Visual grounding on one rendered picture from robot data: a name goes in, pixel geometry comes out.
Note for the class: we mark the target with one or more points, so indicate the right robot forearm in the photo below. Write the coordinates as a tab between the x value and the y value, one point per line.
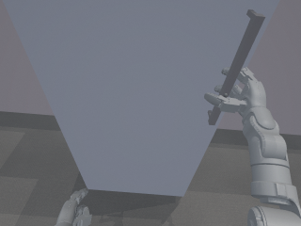
271	177

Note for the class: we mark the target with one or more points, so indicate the fridge door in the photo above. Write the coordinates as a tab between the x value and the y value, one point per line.
126	81

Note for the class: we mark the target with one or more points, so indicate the handle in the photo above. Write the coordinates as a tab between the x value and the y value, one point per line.
252	30

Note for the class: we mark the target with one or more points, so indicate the robot right hand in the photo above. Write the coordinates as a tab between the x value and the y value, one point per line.
252	95

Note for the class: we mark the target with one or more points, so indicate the robot left hand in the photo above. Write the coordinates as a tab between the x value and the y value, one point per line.
71	213

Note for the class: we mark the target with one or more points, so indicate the right robot upper arm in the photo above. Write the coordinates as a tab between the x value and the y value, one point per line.
268	216

